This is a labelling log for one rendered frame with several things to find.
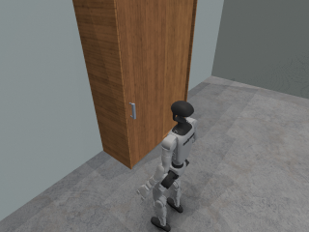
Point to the robot left hand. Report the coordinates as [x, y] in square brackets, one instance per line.
[145, 193]

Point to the robot left forearm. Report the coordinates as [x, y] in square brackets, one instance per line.
[158, 175]

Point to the robot left thigh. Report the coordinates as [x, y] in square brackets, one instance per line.
[162, 186]

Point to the handle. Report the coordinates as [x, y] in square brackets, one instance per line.
[133, 109]

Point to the wardrobe door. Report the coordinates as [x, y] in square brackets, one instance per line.
[177, 39]
[142, 35]

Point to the robot left foot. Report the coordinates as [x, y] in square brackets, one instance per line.
[156, 222]

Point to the left robot upper arm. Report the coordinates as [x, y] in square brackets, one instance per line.
[168, 145]

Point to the right robot upper arm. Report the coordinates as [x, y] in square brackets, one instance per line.
[194, 123]

